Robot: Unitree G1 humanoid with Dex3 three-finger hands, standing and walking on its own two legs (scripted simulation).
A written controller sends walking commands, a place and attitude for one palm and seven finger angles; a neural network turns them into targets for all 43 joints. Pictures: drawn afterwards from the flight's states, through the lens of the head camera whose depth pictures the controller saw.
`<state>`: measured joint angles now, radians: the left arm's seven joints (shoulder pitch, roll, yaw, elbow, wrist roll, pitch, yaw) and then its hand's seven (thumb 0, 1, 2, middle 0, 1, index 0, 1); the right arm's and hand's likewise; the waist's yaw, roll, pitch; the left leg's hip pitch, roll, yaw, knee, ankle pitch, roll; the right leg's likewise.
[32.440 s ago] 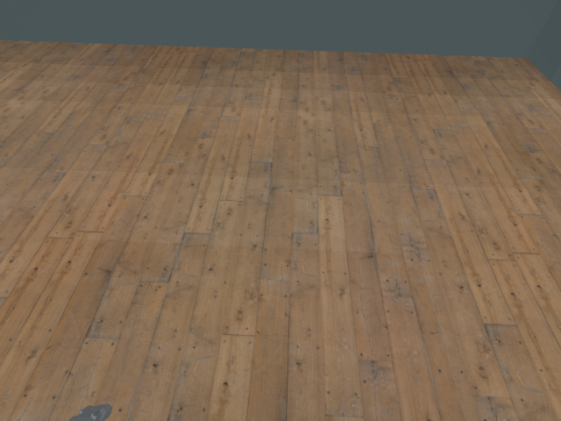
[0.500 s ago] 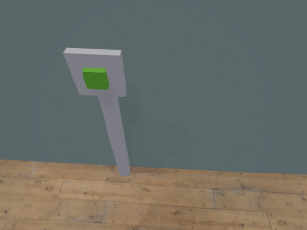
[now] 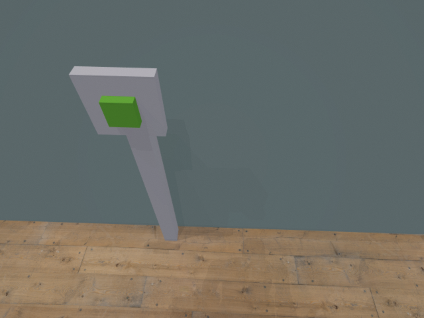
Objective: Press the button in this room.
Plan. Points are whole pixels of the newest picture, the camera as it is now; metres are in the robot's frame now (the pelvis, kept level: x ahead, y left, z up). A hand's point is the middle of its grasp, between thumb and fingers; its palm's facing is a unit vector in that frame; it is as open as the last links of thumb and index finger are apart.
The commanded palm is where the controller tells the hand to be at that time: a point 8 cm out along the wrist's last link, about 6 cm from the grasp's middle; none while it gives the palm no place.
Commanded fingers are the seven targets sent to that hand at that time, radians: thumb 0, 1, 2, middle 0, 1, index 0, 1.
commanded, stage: come to a stop and stand still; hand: left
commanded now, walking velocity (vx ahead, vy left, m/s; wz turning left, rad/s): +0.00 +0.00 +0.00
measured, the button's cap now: (122, 111) +0.50 +0.23 +0.10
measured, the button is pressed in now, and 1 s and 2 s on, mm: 0 0 0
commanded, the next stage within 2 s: look again from close up in 0.62 s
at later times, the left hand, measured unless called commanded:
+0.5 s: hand out of the picture -0.05 +0.16 -0.17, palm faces +0.05 -0.98 -0.20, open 7.3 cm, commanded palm none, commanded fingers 0.00 0.90 0.90 -0.20 -0.30 -0.20 -0.30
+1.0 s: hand out of the picture -0.04 +0.18 -0.18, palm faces +0.05 -0.98 -0.20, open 7.4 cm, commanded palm none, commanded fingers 0.00 0.90 0.90 -0.20 -0.30 -0.20 -0.30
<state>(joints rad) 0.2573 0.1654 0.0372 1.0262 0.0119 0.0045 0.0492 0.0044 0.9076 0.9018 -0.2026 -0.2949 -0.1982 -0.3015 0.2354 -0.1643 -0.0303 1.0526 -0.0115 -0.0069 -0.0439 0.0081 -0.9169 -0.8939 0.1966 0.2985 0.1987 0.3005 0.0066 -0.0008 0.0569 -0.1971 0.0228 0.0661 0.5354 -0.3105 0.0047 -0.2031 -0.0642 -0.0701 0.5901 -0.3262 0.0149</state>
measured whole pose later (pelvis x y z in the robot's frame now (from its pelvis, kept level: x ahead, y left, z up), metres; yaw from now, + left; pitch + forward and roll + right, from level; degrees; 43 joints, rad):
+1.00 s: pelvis -0.05 +0.01 +0.00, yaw +1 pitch -1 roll +0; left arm 0.28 0.15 0.00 1.06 0.01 -0.01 0.04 0.01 0.91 0.90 -0.20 -0.29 -0.20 -0.30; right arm 0.32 -0.16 0.01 1.05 -0.02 -0.01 -0.02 0.02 -0.93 -0.89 0.20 0.30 0.20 0.30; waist 0.00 0.02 0.01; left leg -0.27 0.01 0.04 0.56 -0.28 0.01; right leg -0.22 -0.07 -0.09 0.54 -0.30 0.03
